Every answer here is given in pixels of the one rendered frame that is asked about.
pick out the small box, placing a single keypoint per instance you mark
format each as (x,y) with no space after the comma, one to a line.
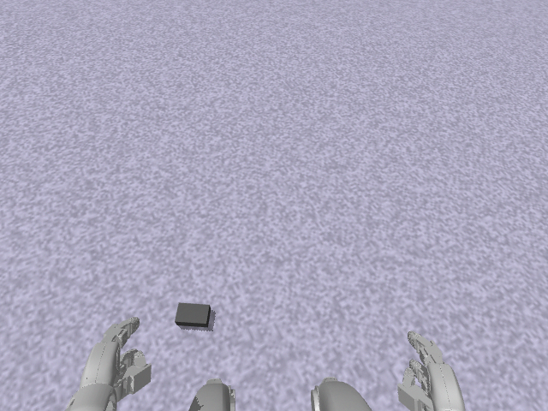
(189,314)

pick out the left robot hand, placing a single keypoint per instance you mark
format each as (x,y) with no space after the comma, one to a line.
(126,373)

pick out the right robot hand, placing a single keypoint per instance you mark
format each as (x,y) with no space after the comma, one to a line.
(439,390)

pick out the left robot arm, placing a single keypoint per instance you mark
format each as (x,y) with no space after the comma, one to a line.
(93,397)

